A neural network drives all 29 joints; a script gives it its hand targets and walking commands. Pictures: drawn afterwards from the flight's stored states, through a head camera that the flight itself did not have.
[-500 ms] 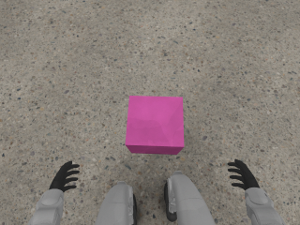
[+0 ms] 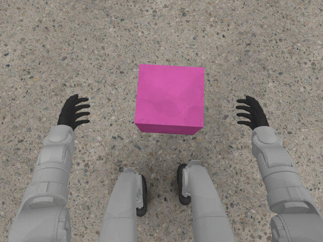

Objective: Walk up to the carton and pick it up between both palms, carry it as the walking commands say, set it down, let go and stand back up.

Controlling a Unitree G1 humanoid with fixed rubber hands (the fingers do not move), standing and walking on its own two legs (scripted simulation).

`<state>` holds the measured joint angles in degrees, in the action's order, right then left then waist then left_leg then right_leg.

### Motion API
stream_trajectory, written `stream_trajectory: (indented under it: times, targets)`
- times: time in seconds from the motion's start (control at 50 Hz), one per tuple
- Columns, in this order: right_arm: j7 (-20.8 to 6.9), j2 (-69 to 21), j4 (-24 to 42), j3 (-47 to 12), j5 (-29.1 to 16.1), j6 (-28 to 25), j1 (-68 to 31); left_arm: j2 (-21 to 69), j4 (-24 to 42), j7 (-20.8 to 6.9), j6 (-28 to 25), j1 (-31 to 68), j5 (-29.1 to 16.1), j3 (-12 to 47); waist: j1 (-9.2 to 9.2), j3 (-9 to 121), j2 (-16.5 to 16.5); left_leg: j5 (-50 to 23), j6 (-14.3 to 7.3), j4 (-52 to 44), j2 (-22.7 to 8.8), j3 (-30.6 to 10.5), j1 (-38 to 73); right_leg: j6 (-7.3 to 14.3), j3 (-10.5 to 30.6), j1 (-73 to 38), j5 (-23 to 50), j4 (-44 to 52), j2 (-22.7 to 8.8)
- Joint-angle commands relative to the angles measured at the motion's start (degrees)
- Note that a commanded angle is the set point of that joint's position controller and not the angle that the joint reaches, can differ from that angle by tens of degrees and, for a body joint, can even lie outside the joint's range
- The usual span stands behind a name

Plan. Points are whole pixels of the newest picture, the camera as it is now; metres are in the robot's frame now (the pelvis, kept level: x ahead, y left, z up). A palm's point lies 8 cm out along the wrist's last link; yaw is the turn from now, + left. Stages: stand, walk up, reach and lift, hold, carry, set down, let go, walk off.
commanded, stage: reach and lift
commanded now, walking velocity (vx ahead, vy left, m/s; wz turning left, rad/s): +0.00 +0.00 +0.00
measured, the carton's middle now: (169, 103) +0.54 -0.03 -0.54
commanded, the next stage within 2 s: none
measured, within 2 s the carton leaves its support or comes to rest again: neither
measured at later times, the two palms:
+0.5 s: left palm (92, 86) +0.49 +0.22 -0.17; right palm (239, 88) +0.48 -0.23 -0.17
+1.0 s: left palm (96, 92) +0.49 +0.22 -0.22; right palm (231, 98) +0.47 -0.23 -0.25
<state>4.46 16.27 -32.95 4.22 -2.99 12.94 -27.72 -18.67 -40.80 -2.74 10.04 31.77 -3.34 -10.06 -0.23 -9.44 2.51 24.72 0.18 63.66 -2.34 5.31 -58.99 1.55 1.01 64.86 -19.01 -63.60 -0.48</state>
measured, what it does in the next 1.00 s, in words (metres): lowers itself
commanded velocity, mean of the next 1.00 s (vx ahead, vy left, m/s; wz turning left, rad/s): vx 0.00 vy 0.00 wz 0.00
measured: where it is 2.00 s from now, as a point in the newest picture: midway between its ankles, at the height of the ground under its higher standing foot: (162, 197)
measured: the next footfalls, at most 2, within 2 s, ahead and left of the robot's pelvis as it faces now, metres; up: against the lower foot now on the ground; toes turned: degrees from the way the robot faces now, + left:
none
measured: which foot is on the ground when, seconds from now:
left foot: down 0.00-1.00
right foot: down 0.00-1.00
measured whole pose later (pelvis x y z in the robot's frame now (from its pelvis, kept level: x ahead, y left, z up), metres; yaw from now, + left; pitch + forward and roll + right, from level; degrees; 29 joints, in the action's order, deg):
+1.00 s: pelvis -0.05 +0.01 -0.09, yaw +2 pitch +34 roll +3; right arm 1.3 25.0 -53.5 15.9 -5.9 14.8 -72.6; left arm -23.2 -56.6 0.7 16.1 78.9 -6.5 -13.0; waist -0.5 -19.2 0.5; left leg 24.5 -0.9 82.1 -2.0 4.9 -91.8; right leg 1.1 1.6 96.7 -17.6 -80.1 -1.1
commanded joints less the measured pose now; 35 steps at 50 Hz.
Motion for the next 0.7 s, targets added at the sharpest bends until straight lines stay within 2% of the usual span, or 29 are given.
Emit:
stream_trajectory:
  times: [0.0,0.02,0.04,0.08,0.1,0.12,0.14,0.16,0.18,0.2,0.22,0.26,0.28,0.3,0.32,0.34,0.38,0.4,0.48,0.5,0.52,0.54,0.56,0.58,0.6,0.62,0.64,0.66,0.68]
  targets:
    - [-0.3,14.2,-0.8,14.0,-0.7,0.1,-26.5,-16.7,3.5,0.9,0.7,28.6,1.6,-5.2,-3.18,48.1,-6.7,-2.9,-0.3,-6.9,5.1,-5.4,3.2,-2.1,-1.9,-20.0,3.1,5.8,2.3]
    - [-0.4,15.2,-3.2,14.1,-2.0,0.0,-29.9,-14.7,2.0,1.2,1.0,33.0,0.1,-3.8,-4.6,48.6,-8.2,-3.0,-0.3,-6.4,5.0,-5.6,2.5,-1.9,-2.6,-16.1,3.5,4.5,2.4]
    - [-0.9,16.1,-3.6,14.4,-1.7,-0.1,-31.9,-14.5,2.6,1.7,1.3,33.3,1.0,-5.0,-3.3,48.3,-9.9,-2.7,0.0,-6.5,5.1,-5.2,5.7,-1.4,-2.4,-14.8,1.8,5.6,2.2]
    - [-1.3,11.7,-3.1,12.3,-3.3,-0.1,-33.4,-12.8,-1.4,1.6,1.0,33.1,-0.1,-4.0,-2.54,52.6,-5.1,-6.6,-0.7,-5.9,5.5,-5.0,1.6,-2.2,-2.2,-18.2,8.0,4.5,2.9]
    - [-1.3,12.4,-0.7,12.3,-3.9,-1.9,-37.7,-12.1,-2.2,1.3,0.2,35.8,-2.0,-4.3,-4.13,52.3,-2.2,-6.6,-1.1,-5.1,5.7,-5.3,-1.9,-2.3,-0.8,-19.8,8.9,4.5,2.2]
    - [-1.0,11.9,0.5,12.7,-3.8,-2.3,-38.5,-15.0,-1.7,2.1,-0.1,36.0,-0.1,-8.0,-1.38,58.9,0.3,-10.0,-1.4,-5.0,6.2,-4.9,-3.8,-2.6,-1.4,-23.6,16.7,1.9,2.9]
    - [-1.0,14.0,-0.4,14.1,-3.8,-3.0,-38.4,-13.1,-1.2,2.3,-0.5,35.0,-1.2,-5.6,-3.61,60.6,-1.3,-12.2,-0.7,-5.1,6.1,-4.9,-1.1,-2.4,-2.2,-23.5,19.2,1.6,3.1]
    - [-0.8,13.7,3.5,12.0,-4.7,-2.9,-42.5,-16.1,-2.0,2.7,-1.0,37.2,-1.1,-7.8,-0.66,64.8,0.5,-12.8,-1.1,-3.3,6.9,-4.0,-5.1,-2.6,0.3,-27.9,21.5,1.0,2.6]
    - [-0.9,13.5,4.1,13.9,-4.6,-3.7,-38.8,-15.1,3.1,2.8,-1.7,37.7,-2.5,-6.8,-3.18,70.5,2.6,-17.7,-1.5,-4.3,7.0,-4.5,-3.9,-2.5,-0.4,-32.2,28.5,0.6,3.2]
    - [-1.4,9.2,1.5,10.5,-7.3,-3.8,-40.6,-12.6,-0.8,2.4,-2.0,39.0,-3.0,-4.7,-1.62,62.6,0.4,-16.1,-1.6,-4.0,6.2,-5.0,-9.1,-2.0,1.1,-29.3,29.2,0.5,2.1]
    - [-0.8,12.4,6.2,13.1,-4.8,-4.5,-46.8,-15.3,4.9,2.7,-2.8,44.6,-3.2,-7.5,-2.75,69.1,4.8,-17.0,-1.8,-3.5,7.0,-4.8,-11.0,-2.4,2.0,-33.2,33.5,-0.4,2.6]
    - [-0.3,17.8,8.7,15.1,-3.3,-4.2,-45.3,-17.4,7.5,3.4,-2.1,44.5,-3.2,-7.4,-4.67,80.7,3.8,-22.4,-0.9,-2.9,7.8,-4.6,-6.2,-2.4,1.4,-39.0,39.3,-1.5,2.9]
    - [-0.1,15.4,10.8,13.2,-5.9,-5.0,-48.3,-15.7,10.3,3.1,-2.7,46.1,-3.3,-6.3,-3.51,86.1,2.5,-23.1,-1.2,-3.0,7.5,-4.7,-9.0,-2.2,2.6,-43.9,45.2,-1.5,2.4]
    - [-0.2,14.0,3.9,13.0,-4.5,-4.5,-42.2,-16.0,3.3,3.6,-2.6,40.5,-4.1,-6.8,-2.64,80.1,4.0,-23.9,-0.7,-2.8,7.8,-3.9,-13.6,-2.3,1.3,-42.4,47.2,-3.2,2.4]
    - [-0.1,15.0,8.6,14.1,-4.8,-4.6,-44.1,-17.6,10.7,3.4,-3.6,44.1,-2.9,-7.3,-2.59,86.6,1.8,-26.2,-0.6,-2.7,8.3,-3.7,-13.3,-1.6,4.2,-47.6,53.6,-3.0,2.0]
    - [-0.1,14.7,13.9,12.3,-5.7,-4.0,-52.2,-16.6,7.6,2.8,-2.4,46.2,-5.2,-5.4,-2.69,88.5,7.5,-20.9,-2.0,-2.5,8.3,-4.5,-12.9,-2.6,3.3,-48.6,47.7,-2.6,2.4]
    - [0.0,16.1,9.3,14.2,-6.1,-3.6,-50.6,-21.5,16.0,3.8,-2.9,51.7,-3.4,-7.3,-1.56,95.0,0.8,-27.8,-1.4,-3.5,8.2,-4.3,-4.9,-1.8,3.0,-48.5,50.6,-3.7,2.7]
    - [0.0,16.7,10.6,13.4,-5.2,-2.9,-53.7,-18.9,14.7,4.2,-2.2,51.8,-5.4,-5.2,-2.19,93.6,2.7,-25.6,-1.4,-4.1,8.2,-4.3,-5.4,-1.6,3.6,-48.7,47.9,-2.4,2.9]
    - [-0.4,17.1,13.6,13.5,-7.5,-1.9,-49.1,-19.2,20.7,4.5,-1.2,48.9,-6.1,-5.0,-2.61,109.6,0.9,-35.9,-1.8,-1.9,8.5,-4.7,3.0,-0.9,3.7,-58.9,61.0,-4.8,3.2]
    - [-0.2,18.0,9.0,16.0,-5.0,-1.9,-51.2,-18.2,17.2,4.6,-0.4,52.2,-4.8,-6.2,-3.81,105.6,2.1,-36.5,-1.9,-0.1,8.8,-5.6,-2.1,-0.7,3.1,-56.0,62.5,-6.9,2.8]
    - [-0.1,17.0,13.5,15.7,-6.6,-1.2,-51.9,-19.0,20.1,4.4,0.1,51.3,-6.9,-5.5,-2.97,113.3,2.4,-36.7,-2.0,-0.5,8.4,-5.3,-0.4,-0.7,3.9,-61.6,62.0,-6.8,2.7]
    - [0.8,20.5,18.3,16.1,-5.8,-0.1,-51.2,-21.4,24.7,4.7,1.0,51.0,-6.8,-6.3,-4.53,124.0,2.4,-40.0,-2.2,0.9,9.5,-5.7,4.0,-0.4,4.4,-67.6,67.3,-6.8,2.9]
    - [0.8,19.8,25.3,15.5,-7.2,0.2,-55.0,-23.7,27.2,5.1,1.7,50.1,-7.2,-6.8,-1.27,123.9,5.8,-33.8,-2.2,-0.1,9.3,-4.4,-2.4,-1.1,4.5,-73.0,67.8,-9.3,2.6]
    - [1.1,20.7,26.3,14.7,-6.4,1.3,-57.6,-24.1,27.7,5.6,2.0,54.3,-7.4,-7.3,-1.7,128.3,8.1,-28.7,-2.8,0.3,10.5,-3.4,-11.5,-1.7,7.0,-84.2,72.3,-11.2,1.0]
    - [1.0,22.9,25.2,17.1,-5.5,2.5,-57.1,-24.8,29.8,6.2,3.8,55.2,-6.9,-6.3,-3.84,130.1,7.1,-29.6,-2.2,0.5,10.2,-4.1,-4.4,-1.6,4.5,-82.3,69.2,-10.7,2.5]
    - [0.4,21.9,20.6,16.4,-6.1,2.6,-63.7,-26.6,27.6,6.1,3.5,61.5,-6.5,-8.3,-1.18,115.3,4.0,-27.6,-2.1,1.8,9.4,-3.8,-11.0,-1.5,4.9,-69.7,62.3,-11.8,1.7]
    - [0.5,22.3,27.8,16.0,-7.0,2.6,-59.2,-25.0,36.5,6.0,3.7,60.0,-7.1,-6.6,-3.21,128.5,3.6,-35.2,-1.3,0.6,9.0,-4.6,1.0,-1.7,2.7,-73.5,65.3,-10.0,2.8]
    - [0.4,21.7,30.2,17.2,-7.8,2.6,-60.5,-23.9,34.3,6.2,4.0,60.8,-7.5,-6.9,-3.63,126.1,4.5,-34.9,-2.2,1.8,9.1,-3.7,-3.1,-1.7,4.1,-72.1,67.6,-10.4,2.4]
    - [0.7,20.6,23.2,17.2,-5.4,2.6,-60.4,-24.7,32.7,6.0,3.6,62.5,-6.6,-7.5,-3.24,119.9,2.8,-33.7,-2.6,2.8,9.3,-5.1,-2.0,-1.4,4.3,-65.2,61.3,-11.5,1.8]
